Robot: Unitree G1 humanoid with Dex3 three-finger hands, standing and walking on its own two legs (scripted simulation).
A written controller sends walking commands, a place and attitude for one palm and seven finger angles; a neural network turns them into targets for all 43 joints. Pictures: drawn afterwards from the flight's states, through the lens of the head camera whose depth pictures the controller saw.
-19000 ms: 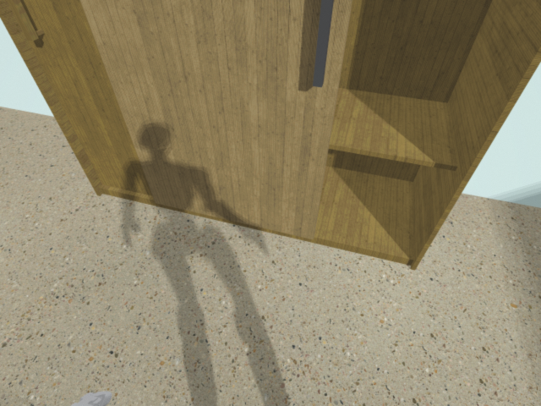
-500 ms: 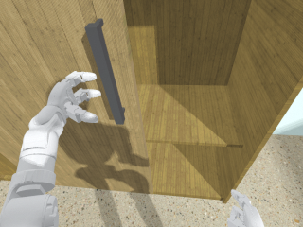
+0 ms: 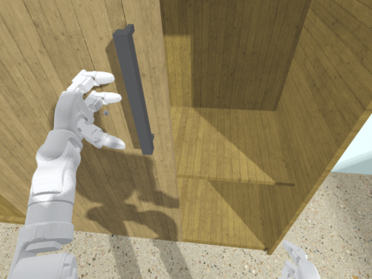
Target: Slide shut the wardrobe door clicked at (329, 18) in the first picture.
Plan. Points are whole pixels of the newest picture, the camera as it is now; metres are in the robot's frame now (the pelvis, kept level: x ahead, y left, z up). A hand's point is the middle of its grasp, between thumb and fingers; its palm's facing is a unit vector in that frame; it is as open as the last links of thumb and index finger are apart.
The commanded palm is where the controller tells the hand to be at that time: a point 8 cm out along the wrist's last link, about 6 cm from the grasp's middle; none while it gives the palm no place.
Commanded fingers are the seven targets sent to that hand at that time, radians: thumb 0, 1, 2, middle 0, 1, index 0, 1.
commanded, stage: move the hooked fingers beside the handle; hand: left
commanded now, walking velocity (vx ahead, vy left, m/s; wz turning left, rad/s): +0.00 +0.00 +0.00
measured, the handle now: (140, 98) +0.44 +0.13 +0.19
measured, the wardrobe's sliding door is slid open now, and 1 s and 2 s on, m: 0.44 0.44 0.44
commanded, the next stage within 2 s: feel for the door with the fingertips in 1.16 s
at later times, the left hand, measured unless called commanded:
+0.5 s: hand (98, 104) +0.38 +0.20 +0.22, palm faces +0.00 -1.00 -0.05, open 14.0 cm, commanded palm +0.35 +0.24 +0.19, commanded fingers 0.00 -0.50 0.30 -0.30 -1.20 -0.30 -1.20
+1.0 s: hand (109, 126) +0.35 +0.18 +0.19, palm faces -0.05 -1.00 -0.03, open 14.0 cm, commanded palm +0.34 +0.24 +0.20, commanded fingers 0.00 -0.50 0.30 -0.30 -1.20 -0.30 -1.20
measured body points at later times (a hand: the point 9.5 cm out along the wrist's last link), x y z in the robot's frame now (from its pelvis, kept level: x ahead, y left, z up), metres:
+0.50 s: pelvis +0.01 +0.00 +0.00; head -0.01 -0.03 +0.45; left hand +0.38 +0.25 +0.22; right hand +0.19 -0.23 -0.09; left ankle -0.03 +0.11 -0.74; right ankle +0.02 -0.12 -0.74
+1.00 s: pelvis +0.00 +0.00 +0.00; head -0.01 -0.03 +0.45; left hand +0.35 +0.23 +0.19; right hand +0.18 -0.23 -0.09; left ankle -0.03 +0.11 -0.74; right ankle +0.02 -0.12 -0.74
